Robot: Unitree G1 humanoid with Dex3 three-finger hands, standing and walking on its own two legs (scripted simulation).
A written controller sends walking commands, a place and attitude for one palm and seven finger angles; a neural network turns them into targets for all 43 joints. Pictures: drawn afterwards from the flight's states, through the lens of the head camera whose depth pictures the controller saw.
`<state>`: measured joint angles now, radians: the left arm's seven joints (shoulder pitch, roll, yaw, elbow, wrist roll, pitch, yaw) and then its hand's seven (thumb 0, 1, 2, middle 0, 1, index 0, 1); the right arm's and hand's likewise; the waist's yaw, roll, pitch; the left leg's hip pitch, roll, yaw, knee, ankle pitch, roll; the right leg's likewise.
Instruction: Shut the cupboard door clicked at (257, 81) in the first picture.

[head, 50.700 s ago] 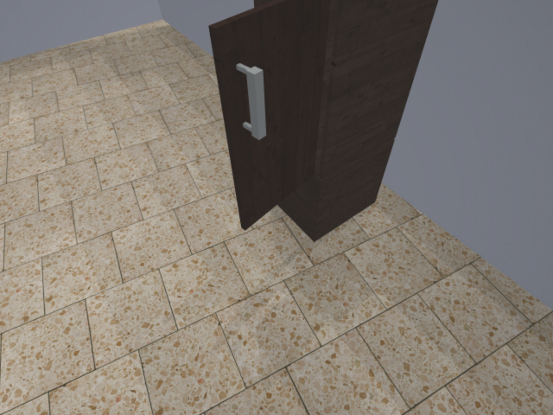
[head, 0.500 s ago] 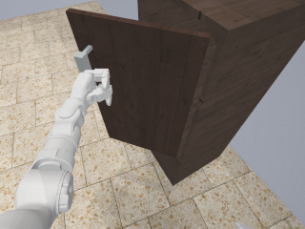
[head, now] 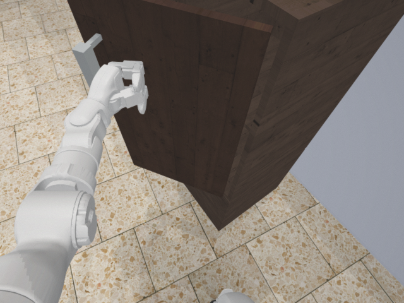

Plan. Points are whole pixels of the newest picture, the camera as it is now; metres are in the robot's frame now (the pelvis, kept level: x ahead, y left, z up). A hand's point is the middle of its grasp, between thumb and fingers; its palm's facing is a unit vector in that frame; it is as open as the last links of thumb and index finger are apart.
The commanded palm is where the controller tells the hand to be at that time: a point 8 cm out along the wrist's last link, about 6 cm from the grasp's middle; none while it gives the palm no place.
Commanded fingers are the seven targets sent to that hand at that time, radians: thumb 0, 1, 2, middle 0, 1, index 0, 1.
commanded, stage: push the door shut along its arc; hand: left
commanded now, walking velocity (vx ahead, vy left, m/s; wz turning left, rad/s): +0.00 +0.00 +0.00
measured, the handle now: (102, 76) +0.54 +0.15 +0.12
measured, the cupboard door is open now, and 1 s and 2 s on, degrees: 33 21 21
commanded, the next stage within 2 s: pull the fist back off the door in 0.34 s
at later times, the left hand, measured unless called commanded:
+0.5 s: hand (156, 82) +0.51 +0.04 +0.13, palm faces -0.39 -0.92 +0.04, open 3.6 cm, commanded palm +0.51 +0.08 +0.12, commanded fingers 0.00 0.90 0.90 -1.30 -1.50 -1.30 -1.50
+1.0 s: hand (157, 89) +0.48 +0.04 +0.14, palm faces +0.04 -1.00 +0.01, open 3.1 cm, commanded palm +0.44 +0.09 +0.12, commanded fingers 0.00 0.90 0.90 -1.30 -1.50 -1.30 -1.50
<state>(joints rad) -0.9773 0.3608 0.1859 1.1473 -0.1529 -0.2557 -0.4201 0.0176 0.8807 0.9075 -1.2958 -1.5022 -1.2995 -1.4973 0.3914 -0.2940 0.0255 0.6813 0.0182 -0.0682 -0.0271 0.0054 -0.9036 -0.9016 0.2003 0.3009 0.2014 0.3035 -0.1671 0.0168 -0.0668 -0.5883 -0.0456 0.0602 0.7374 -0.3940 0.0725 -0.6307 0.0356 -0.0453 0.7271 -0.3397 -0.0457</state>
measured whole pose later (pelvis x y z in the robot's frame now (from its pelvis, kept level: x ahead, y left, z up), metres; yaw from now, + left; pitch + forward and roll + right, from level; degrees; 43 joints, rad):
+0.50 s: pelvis +0.01 +0.00 -0.01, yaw +2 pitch +17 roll -1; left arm -1.14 0.29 0.11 1.23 -0.18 -0.19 -0.35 0.05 1.00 1.00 -1.30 -1.50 -1.31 -1.50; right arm 0.38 -0.29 0.01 0.73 0.00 -0.08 -0.03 0.00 -0.90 -0.90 0.20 0.30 0.20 0.30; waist -0.16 0.03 -0.08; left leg -0.67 -0.06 0.03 0.79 -0.42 0.07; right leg -0.69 0.02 -0.08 0.77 -0.37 -0.05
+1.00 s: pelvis +0.00 -0.03 +0.00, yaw -1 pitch +12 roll +0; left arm -0.86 0.15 0.20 1.02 -0.07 -0.33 0.12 0.01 0.90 0.90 -1.30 -1.50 -1.30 -1.50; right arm 0.41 -0.25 0.00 0.67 0.00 -0.02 0.06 0.01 -0.91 -0.90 0.20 0.30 0.20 0.30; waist -0.11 0.03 -0.11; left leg -0.54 -0.01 0.06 0.72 -0.39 0.04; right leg -0.59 0.07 -0.04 0.71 -0.33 -0.08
